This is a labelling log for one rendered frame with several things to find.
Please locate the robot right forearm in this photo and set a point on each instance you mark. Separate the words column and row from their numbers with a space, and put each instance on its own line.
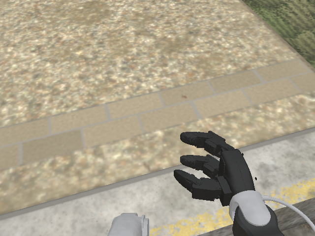
column 251, row 217

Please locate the right robot hand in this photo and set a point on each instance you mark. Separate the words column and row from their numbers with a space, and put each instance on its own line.
column 228, row 177

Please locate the left robot thigh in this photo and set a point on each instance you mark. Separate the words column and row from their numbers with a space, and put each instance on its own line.
column 130, row 224

